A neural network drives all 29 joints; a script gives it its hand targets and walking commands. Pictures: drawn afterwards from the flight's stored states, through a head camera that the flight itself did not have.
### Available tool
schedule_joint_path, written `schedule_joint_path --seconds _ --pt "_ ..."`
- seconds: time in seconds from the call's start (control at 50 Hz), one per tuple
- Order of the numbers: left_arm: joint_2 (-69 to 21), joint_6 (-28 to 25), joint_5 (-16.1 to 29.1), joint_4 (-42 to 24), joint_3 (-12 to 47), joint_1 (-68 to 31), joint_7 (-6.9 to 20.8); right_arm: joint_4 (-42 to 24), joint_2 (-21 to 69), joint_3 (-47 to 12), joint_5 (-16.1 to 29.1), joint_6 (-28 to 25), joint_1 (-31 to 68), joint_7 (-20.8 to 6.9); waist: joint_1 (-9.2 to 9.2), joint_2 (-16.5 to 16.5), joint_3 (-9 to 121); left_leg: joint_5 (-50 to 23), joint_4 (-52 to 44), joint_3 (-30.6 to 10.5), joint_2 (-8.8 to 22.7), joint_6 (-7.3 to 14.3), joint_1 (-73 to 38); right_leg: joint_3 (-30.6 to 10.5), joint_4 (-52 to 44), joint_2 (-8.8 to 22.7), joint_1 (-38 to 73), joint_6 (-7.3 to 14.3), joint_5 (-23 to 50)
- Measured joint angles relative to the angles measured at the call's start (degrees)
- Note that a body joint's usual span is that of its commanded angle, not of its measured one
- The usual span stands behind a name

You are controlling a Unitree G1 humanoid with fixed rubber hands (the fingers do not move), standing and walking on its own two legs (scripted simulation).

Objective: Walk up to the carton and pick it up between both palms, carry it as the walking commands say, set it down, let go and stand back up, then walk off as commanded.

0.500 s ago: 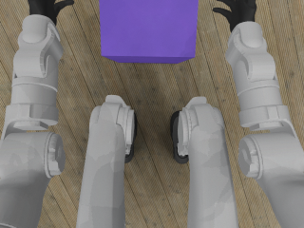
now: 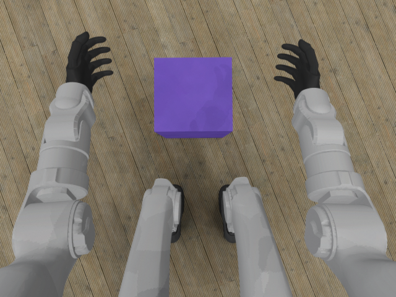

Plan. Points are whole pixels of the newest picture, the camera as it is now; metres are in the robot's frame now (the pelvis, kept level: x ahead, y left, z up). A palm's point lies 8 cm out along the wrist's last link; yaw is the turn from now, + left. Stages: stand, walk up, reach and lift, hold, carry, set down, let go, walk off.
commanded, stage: set down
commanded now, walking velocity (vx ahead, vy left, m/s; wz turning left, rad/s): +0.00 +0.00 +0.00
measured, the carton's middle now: (193, 104) +0.51 +0.01 -0.43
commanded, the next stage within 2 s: let go in 0.42 s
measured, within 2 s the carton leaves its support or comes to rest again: neither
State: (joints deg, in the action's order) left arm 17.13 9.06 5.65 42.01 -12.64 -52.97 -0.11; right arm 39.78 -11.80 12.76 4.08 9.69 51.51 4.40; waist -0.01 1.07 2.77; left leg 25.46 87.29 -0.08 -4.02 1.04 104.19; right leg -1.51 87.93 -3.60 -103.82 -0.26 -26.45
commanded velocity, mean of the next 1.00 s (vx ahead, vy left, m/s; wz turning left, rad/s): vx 0.00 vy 0.00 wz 0.00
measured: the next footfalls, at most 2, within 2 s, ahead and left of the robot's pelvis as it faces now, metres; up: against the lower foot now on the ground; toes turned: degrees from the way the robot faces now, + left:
none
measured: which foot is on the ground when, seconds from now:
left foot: down 0.00-1.00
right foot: down 0.00-1.00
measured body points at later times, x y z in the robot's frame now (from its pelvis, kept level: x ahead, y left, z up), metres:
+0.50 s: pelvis +0.04 +0.00 +0.12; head +0.30 -0.01 +0.49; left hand +0.47 +0.20 +0.00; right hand +0.46 -0.20 -0.01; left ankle +0.10 +0.10 -0.52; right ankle +0.09 -0.11 -0.52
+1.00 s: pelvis +0.09 -0.01 +0.19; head +0.19 -0.02 +0.63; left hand +0.34 +0.22 +0.11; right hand +0.34 -0.25 +0.11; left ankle +0.10 +0.10 -0.52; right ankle +0.09 -0.11 -0.52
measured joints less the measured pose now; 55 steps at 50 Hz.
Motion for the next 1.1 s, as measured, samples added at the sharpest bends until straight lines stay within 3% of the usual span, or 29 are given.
schedule_joint_path --seconds 0.18,0.44,0.58,0.66,0.76,0.98,1.1 --pt "-1.7 -1.7 -1.6 1.8 -0.1 6.3 2.7 -0.6 2.4 -0.3 -1.8 -1.3 -5.8 -1.2 -0.41 -0.4 5.9 -0.7 -11.0 -0.9 0.3 0.1 -9.7 -0.1 -11.3 -0.1 9.8 0.5 1.0" --pt "-5.8 -7.4 -5.9 5.8 -2.0 10.3 1.6 3.0 3.5 1.3 -4.6 -7.2 -11.5 -2.7 -0.29 0.2 6.8 -6.2 -27.2 -1.0 0.5 0.3 -21.5 -1.3 -27.5 0.2 21.4 0.1 6.6" --pt "-7.5 -7.4 -6.8 3.1 -3.1 13.6 1.6 1.1 2.8 0.8 -6.6 -7.3 -14.1 -3.0 -0.11 0.1 2.9 -9.3 -32.3 -1.1 0.3 0.1 -26.1 -1.5 -31.9 0.6 25.7 0.3 9.3" --pt "-7.8 -6.1 -9.4 -4.2 -1.6 21.7 1.8 -3.4 2.7 -1.7 -7.2 -6.7 -20.6 -3.7 0.35 -0.1 0.8 -10.0 -34.8 -1.5 0.3 -0.1 -31.0 -1.3 -34.3 0.7 30.6 0.5 9.9" --pt "-7.9 -4.5 -8.5 -10.6 1.6 34.2 2.4 -7.2 3.0 -3.8 -6.6 -5.2 -32.7 -5.4 0.46 -0.3 -1.6 -9.9 -38.7 -2.2 0.3 -0.3 -42.0 -0.7 -38.2 0.9 41.8 1.1 9.7" --pt "-6.0 -7.6 -6.2 -9.5 6.0 49.6 3.1 -8.0 0.9 -6.5 -6.3 -7.7 -48.1 -6.5 0.82 -1.0 -0.6 -8.1 -47.9 -3.0 0.9 -0.6 -67.4 0.0 -47.4 1.0 67.1 2.0 8.0" --pt "-7.0 -7.9 -6.5 -13.6 9.2 60.7 3.3 -12.1 0.3 -9.7 -4.2 -8.0 -59.6 -7.0 0.22 -1.9 -1.4 -8.9 -56.6 -2.6 1.5 -0.6 -81.3 -0.8 -55.4 0.8 80.5 2.5 8.6"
